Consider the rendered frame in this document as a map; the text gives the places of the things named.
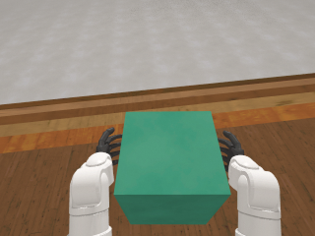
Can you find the robot right hand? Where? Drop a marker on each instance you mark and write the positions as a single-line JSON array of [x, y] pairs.
[[234, 148]]

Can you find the carton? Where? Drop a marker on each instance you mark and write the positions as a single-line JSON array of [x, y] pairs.
[[170, 169]]

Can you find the robot left hand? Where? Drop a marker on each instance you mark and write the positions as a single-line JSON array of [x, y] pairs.
[[104, 144]]

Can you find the robot left forearm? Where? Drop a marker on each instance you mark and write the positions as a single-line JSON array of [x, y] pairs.
[[89, 197]]

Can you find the robot right forearm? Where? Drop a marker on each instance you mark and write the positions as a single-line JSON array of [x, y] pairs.
[[258, 198]]

